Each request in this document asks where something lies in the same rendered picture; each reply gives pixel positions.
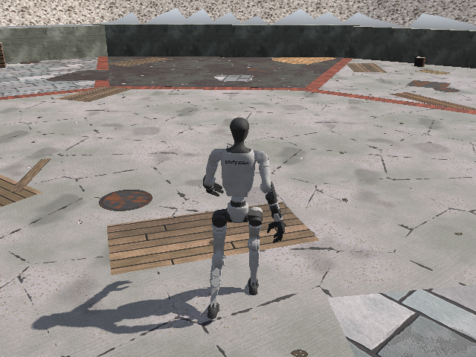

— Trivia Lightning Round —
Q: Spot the left robot upper arm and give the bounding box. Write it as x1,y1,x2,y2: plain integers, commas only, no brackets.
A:
204,149,224,187

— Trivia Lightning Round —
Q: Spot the left robot shin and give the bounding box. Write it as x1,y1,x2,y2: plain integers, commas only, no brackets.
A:
210,254,222,308

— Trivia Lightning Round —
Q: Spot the right robot hand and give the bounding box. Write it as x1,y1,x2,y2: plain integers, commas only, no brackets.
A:
267,220,285,243

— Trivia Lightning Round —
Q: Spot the right robot upper arm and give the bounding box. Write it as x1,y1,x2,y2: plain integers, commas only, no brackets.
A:
254,150,272,193

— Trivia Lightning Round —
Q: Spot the left robot hand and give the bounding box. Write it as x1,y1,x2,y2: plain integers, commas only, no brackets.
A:
206,183,224,196

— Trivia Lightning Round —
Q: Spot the robot left forearm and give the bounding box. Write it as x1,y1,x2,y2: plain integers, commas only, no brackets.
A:
203,175,214,191

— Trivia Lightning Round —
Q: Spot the humanoid robot head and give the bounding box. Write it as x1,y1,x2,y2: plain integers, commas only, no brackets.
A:
226,118,251,153

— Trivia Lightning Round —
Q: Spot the robot right forearm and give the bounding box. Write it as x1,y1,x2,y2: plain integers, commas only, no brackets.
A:
266,181,283,222

